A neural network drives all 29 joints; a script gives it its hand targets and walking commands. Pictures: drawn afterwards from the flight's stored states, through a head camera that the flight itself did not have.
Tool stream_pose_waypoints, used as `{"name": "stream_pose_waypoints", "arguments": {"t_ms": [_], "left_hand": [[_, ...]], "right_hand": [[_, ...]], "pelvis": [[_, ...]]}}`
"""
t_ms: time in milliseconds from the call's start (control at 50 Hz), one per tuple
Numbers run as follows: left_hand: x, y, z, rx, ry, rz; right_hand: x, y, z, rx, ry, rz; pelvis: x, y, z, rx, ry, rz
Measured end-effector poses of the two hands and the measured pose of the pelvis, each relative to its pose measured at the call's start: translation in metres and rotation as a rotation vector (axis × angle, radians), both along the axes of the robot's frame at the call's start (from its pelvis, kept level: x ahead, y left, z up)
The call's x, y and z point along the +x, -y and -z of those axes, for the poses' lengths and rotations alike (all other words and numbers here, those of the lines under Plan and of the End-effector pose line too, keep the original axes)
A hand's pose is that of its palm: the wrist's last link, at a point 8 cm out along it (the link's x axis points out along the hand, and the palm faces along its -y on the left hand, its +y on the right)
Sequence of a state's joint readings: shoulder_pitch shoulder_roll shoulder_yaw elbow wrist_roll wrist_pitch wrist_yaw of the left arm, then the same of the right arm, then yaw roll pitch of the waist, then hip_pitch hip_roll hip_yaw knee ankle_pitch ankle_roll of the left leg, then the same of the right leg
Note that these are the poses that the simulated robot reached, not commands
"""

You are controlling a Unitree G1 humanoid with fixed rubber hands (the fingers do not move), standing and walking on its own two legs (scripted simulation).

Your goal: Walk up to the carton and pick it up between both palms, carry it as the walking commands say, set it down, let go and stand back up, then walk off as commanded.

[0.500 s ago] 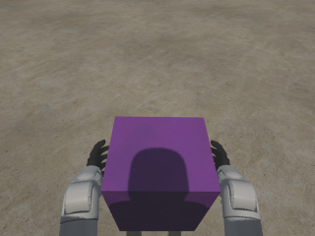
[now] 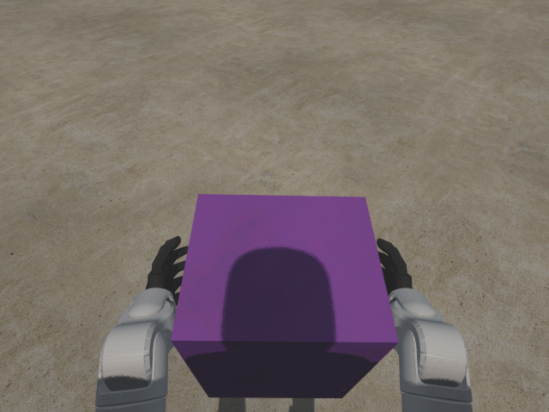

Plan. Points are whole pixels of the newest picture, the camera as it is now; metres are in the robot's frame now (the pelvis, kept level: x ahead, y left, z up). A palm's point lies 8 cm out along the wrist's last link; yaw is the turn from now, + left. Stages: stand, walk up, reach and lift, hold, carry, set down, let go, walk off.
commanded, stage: carry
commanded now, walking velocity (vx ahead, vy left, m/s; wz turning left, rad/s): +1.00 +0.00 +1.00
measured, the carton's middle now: (278, 308) +0.26 +0.00 +0.02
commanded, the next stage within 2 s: none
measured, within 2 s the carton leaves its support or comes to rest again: neither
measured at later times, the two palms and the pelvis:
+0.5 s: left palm (65, 211) +0.41 +0.35 +0.07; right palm (246, 183) +0.50 +0.05 +0.05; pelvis +0.21 +0.13 -0.01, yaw +21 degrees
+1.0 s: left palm out of the picture +0.55 +0.65 +0.09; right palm (77, 92) +0.82 +0.49 +0.08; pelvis +0.55 +0.34 +0.00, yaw +56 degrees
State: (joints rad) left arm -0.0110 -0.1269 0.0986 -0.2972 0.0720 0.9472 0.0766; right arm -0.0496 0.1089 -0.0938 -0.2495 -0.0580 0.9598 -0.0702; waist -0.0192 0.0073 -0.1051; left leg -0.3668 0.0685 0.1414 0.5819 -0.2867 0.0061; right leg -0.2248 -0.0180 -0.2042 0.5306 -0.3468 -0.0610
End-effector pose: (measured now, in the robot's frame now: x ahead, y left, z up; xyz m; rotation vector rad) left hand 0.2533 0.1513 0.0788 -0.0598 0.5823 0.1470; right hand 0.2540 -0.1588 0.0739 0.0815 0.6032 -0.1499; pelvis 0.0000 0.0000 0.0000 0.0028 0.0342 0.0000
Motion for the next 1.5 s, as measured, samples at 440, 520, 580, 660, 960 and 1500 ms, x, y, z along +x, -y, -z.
{"name": "stream_pose_waypoints", "arguments": {"t_ms": [440, 520, 580, 660, 960, 1500], "left_hand": [[0.136, -0.171, 0.004, -0.004, -0.105, -0.29], [0.168, -0.209, 0.008, -0.015, -0.165, -0.335], [0.191, -0.24, 0.008, -0.032, -0.155, -0.398], [0.227, -0.283, 0.008, -0.037, -0.112, -0.505], [0.294, -0.465, -0.008, -0.031, -0.102, -1.018], [0.38, -0.903, 0.02, -0.053, -0.054, -1.346]], "right_hand": [[0.219, -0.184, 0.012, 0.023, -0.108, -0.264], [0.262, -0.225, 0.019, 0.008, -0.168, -0.31], [0.306, -0.263, 0.011, -0.011, -0.159, -0.374], [0.377, -0.322, 0.005, -0.013, -0.118, -0.482], [0.555, -0.61, -0.001, 0.002, -0.116, -0.989], [0.681, -1.152, 0.012, -0.034, -0.064, -1.347]], "pelvis": [[0.182, -0.109, 0.02, 0.059, -0.016, -0.285], [0.226, -0.136, 0.01, 0.022, -0.019, -0.379], [0.265, -0.154, 0.005, -0.001, -0.028, -0.435], [0.327, -0.176, 0.008, -0.035, -0.04, -0.516], [0.531, -0.311, -0.001, -0.048, -0.05, -0.957], [0.726, -0.766, 0.027, -0.08, 0.027, -1.373]]}}
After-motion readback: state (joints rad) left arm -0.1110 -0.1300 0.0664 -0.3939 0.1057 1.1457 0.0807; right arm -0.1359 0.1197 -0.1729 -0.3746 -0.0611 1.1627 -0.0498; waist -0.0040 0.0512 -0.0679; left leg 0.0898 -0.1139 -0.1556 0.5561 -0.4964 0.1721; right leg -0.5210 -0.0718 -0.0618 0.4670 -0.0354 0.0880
